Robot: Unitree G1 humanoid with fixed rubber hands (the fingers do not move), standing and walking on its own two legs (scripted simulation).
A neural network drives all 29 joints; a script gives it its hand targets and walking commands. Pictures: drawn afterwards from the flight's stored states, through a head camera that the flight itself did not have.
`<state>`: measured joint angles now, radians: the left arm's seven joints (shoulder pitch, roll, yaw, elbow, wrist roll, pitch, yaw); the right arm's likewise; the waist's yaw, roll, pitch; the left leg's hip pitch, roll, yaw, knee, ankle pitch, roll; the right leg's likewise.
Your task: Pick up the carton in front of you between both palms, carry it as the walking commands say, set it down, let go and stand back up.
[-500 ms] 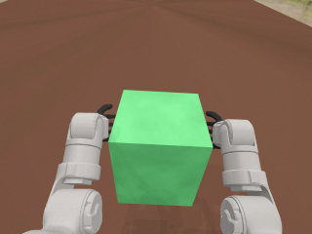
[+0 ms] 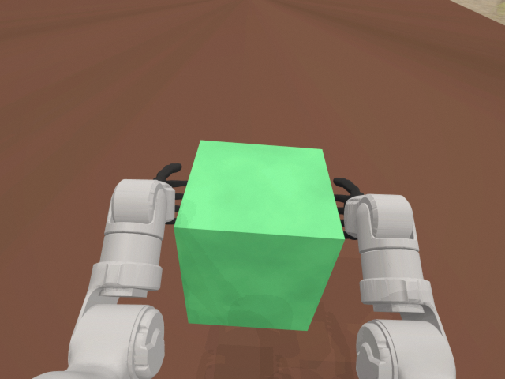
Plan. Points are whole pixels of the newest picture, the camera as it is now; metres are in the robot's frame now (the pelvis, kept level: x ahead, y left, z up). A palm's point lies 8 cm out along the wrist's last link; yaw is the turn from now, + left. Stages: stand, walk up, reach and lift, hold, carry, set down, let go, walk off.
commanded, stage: carry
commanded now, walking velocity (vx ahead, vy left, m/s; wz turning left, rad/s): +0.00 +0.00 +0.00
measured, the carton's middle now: (254, 236) +0.36 +0.01 +0.05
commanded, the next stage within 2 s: none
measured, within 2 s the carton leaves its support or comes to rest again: neither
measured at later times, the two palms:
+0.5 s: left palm (175, 204) +0.35 +0.14 +0.13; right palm (368, 217) +0.35 -0.16 +0.13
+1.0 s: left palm (185, 202) +0.36 +0.12 +0.13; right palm (375, 215) +0.36 -0.18 +0.13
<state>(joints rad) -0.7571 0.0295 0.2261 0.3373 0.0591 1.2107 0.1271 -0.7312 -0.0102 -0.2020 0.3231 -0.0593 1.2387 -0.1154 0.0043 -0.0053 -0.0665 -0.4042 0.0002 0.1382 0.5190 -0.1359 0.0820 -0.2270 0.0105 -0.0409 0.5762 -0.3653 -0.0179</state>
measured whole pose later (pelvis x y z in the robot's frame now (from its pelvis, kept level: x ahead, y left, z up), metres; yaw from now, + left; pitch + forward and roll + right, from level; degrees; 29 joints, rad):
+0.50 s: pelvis +0.00 -0.02 +0.00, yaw +0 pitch +1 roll +0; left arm -0.72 0.01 0.24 0.32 0.07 1.21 0.13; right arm -0.72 -0.02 -0.18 0.33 -0.05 1.24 -0.12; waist 0.00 0.00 -0.09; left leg -0.40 0.01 0.13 0.52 -0.14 0.05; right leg -0.22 0.03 -0.05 0.58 -0.37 -0.05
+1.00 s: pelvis +0.01 -0.03 +0.00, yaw +0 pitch +1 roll +0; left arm -0.73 0.02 0.24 0.31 0.06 1.20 0.12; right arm -0.73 -0.02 -0.17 0.32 -0.05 1.24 -0.12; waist 0.00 0.00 -0.06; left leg -0.40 0.03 0.12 0.51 -0.13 0.03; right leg -0.22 0.04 -0.06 0.57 -0.37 -0.07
